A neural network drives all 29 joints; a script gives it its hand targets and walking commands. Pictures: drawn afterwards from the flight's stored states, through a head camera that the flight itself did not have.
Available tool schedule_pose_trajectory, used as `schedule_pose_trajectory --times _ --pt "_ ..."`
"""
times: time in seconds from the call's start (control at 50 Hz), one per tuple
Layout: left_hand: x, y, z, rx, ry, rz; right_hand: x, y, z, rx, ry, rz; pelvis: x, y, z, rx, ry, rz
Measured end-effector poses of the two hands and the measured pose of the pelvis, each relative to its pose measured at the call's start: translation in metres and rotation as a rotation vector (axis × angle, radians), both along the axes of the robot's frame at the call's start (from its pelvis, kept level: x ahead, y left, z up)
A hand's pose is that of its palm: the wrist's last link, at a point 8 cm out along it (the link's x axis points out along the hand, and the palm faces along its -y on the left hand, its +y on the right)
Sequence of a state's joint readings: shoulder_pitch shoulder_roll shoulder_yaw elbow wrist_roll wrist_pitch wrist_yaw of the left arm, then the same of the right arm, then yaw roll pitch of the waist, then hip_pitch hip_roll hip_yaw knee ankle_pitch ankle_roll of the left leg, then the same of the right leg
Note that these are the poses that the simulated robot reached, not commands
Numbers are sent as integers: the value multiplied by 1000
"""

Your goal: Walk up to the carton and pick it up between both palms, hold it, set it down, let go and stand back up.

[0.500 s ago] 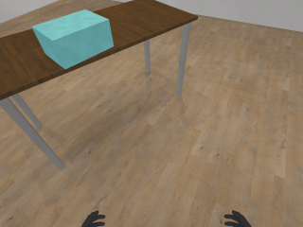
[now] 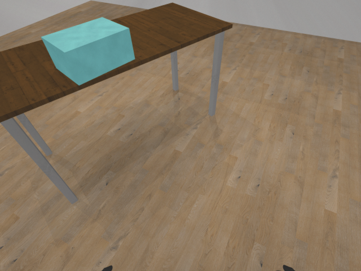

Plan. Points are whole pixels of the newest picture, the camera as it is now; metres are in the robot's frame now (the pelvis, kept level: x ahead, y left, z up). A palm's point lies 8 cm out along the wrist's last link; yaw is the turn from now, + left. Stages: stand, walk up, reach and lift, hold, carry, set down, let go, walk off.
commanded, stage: stand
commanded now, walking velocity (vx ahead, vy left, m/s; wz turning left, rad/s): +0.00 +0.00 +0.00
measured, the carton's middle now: (91, 48) +1.00 +0.45 +0.04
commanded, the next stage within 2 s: walk up in 1.48 s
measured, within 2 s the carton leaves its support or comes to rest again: neither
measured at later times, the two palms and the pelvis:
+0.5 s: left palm out of the picture +0.07 +0.23 -0.12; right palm out of the picture +0.07 -0.23 -0.11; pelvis +0.00 +0.00 +0.01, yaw +0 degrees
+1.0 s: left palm out of the picture +0.05 +0.24 -0.12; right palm out of the picture +0.05 -0.22 -0.12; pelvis +0.01 +0.01 +0.01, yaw +0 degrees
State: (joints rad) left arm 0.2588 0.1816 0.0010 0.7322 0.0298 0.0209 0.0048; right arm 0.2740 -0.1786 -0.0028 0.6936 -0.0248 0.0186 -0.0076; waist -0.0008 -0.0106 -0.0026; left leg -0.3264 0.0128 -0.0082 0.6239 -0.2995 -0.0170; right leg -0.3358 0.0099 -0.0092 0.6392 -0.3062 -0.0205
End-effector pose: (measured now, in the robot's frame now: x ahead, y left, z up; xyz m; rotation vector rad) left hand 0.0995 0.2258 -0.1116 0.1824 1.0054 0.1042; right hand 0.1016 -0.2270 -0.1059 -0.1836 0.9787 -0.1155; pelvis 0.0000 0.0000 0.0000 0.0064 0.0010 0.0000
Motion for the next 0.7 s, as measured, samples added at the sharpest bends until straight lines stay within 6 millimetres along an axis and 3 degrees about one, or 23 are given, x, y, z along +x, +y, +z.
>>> schedule_pose_trajectory --times 0.18,0.54,0.7 --pt "-9 1 -1 -3 18 12 -22 1 -4 12 50 -18 -3 -1 2 0 1 1" --pt "-36 2 -10 -17 126 46 -38 -2 -9 3 134 -49 2 2 6 -3 12 -1" --pt "-23 3 -11 -28 102 60 -37 5 -8 5 146 -67 11 5 8 -4 1 -3"
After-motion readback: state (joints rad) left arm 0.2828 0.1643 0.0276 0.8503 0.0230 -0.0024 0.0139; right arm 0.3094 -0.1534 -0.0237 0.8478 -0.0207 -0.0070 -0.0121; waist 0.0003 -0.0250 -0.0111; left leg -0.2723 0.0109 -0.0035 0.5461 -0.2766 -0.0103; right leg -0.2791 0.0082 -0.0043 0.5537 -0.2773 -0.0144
